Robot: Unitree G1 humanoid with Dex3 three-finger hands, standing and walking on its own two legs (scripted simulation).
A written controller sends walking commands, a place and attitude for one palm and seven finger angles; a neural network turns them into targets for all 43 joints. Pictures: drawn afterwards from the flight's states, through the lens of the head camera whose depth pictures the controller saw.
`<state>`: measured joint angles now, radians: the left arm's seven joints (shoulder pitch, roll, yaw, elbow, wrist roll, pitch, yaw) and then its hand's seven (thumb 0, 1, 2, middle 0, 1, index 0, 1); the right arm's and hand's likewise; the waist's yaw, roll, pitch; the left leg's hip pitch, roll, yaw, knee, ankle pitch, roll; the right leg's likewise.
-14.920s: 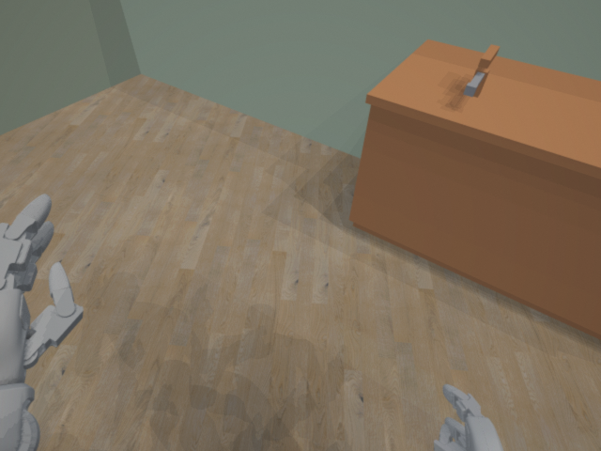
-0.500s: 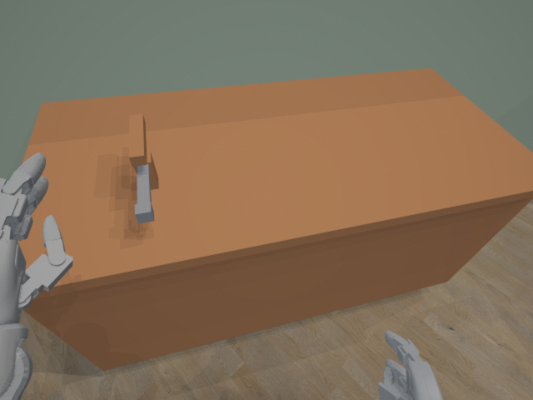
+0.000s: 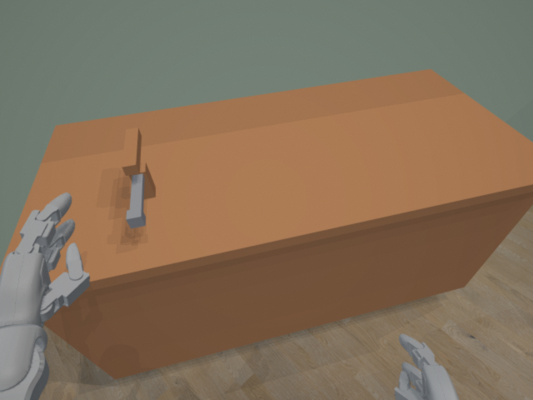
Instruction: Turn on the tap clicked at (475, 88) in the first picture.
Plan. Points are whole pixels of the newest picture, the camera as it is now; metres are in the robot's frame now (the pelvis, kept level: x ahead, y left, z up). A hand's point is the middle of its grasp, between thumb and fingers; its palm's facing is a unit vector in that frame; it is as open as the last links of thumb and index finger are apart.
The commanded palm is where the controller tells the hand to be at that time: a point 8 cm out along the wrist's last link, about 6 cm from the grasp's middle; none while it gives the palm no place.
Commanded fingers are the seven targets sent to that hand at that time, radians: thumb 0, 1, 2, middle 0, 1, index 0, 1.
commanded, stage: turn the palm inward beside the body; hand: left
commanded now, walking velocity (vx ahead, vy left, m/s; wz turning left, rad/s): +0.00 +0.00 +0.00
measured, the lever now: (136, 218) +0.42 +0.30 +0.00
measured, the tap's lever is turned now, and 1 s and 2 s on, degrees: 0 0 0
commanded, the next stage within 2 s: reach beside the lever's end, fingers flat in 1.88 s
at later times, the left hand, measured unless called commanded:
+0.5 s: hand (77, 278) +0.22 +0.25 +0.14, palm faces +0.48 -0.84 -0.26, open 7.4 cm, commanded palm +0.17 +0.29 +0.16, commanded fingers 0.00 0.90 0.90 -0.20 -0.30 -0.20 -0.30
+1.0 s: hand (63, 304) +0.19 +0.26 +0.13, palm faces +0.49 -0.85 -0.17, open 7.4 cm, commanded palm +0.13 +0.29 +0.14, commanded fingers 0.00 0.90 0.90 -0.20 -0.30 -0.20 -0.30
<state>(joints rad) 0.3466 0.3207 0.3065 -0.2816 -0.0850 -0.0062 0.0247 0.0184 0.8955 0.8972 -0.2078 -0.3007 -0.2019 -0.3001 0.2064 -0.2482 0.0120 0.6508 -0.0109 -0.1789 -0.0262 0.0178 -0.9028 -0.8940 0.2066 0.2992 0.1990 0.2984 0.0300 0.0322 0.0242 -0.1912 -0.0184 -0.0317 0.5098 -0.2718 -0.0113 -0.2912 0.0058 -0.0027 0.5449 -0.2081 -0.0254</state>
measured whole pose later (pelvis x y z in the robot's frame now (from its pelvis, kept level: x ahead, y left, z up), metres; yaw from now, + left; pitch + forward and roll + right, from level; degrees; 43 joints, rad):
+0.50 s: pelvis +0.02 -0.02 -0.01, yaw +2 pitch +0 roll +1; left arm 0.40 0.29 0.34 -0.32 -0.17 -0.11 0.08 0.02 0.89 0.90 -0.21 -0.30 -0.21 -0.30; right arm 0.19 -0.24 0.00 0.71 -0.01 -0.27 -0.07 0.02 -0.90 -0.89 0.21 0.30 0.20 0.30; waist 0.07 0.04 -0.02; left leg -0.29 0.00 -0.08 0.63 -0.36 -0.04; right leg -0.37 0.02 -0.05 0.65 -0.30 -0.05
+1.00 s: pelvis +0.01 +0.01 -0.01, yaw +3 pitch -1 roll +0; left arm 0.46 0.23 0.25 -0.42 -0.18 -0.02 0.13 0.02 0.90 0.90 -0.21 -0.30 -0.20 -0.30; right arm 0.18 -0.21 0.05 0.69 -0.01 -0.29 -0.09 0.02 -0.90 -0.89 0.21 0.30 0.20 0.30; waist 0.09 0.04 -0.02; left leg -0.30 -0.03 -0.08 0.68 -0.36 0.00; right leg -0.36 -0.01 -0.05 0.66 -0.28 -0.01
